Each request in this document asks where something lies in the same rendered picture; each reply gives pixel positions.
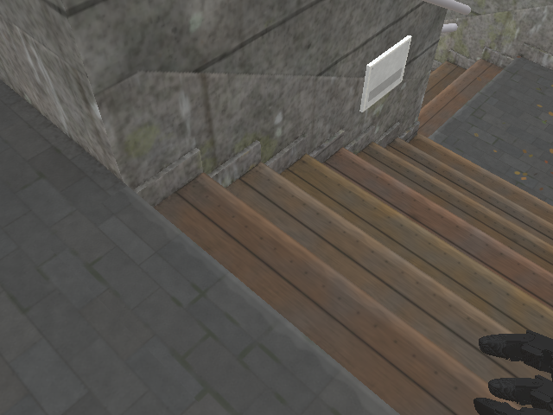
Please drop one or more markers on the stairs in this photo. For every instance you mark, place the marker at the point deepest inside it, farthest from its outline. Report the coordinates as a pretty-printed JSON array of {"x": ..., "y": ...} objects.
[
  {"x": 394, "y": 261},
  {"x": 449, "y": 88}
]

